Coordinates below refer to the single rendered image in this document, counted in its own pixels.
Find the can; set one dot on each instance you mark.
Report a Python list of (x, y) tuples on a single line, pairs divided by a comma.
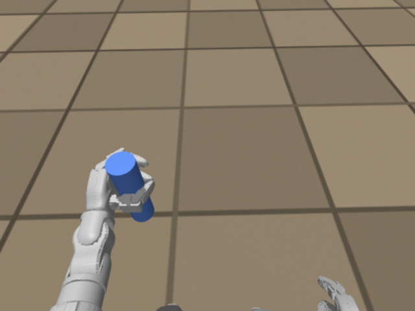
[(124, 172)]

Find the right robot hand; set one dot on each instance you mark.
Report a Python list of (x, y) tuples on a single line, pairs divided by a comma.
[(343, 302)]

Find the left robot hand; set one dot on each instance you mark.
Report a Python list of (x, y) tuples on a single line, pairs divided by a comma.
[(101, 193)]

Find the left robot arm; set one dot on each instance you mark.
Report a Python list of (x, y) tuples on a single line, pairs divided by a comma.
[(87, 278)]

